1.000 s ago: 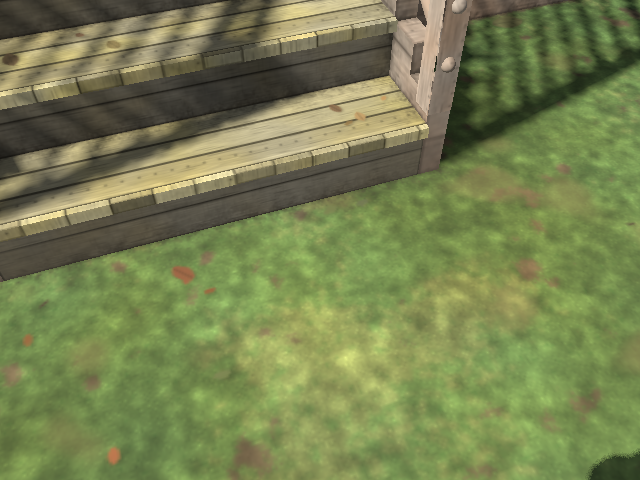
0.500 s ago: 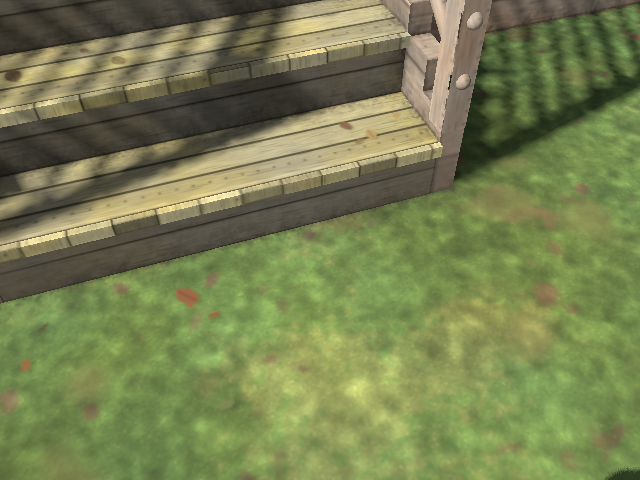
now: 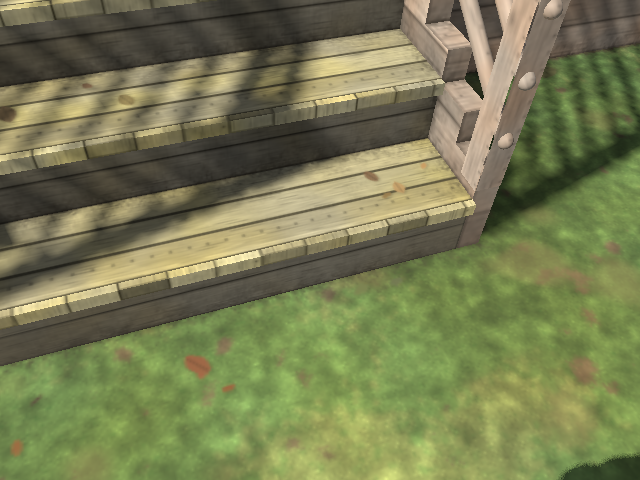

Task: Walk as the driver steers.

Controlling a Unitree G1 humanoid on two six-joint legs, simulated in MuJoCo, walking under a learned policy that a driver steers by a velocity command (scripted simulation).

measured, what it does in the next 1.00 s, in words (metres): walks ahead: right foot, then left foot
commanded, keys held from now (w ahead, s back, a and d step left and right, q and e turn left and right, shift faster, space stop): w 0.52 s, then w+q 0.48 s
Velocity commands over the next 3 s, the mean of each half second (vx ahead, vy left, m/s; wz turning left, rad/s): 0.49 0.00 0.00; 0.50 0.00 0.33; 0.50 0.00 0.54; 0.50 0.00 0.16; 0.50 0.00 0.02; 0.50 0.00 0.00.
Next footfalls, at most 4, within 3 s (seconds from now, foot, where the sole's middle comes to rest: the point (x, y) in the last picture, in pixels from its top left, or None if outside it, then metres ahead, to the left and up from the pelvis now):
0.48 right None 0.44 -0.15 -0.77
1.00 left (277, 396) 0.69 0.08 -0.77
1.52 right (331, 325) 0.88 -0.05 -0.77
1.90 left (223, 236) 0.99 0.21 -0.58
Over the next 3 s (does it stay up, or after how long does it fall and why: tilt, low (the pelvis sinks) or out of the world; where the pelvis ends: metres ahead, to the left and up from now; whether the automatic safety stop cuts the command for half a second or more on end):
stays up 1.38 0.23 0.41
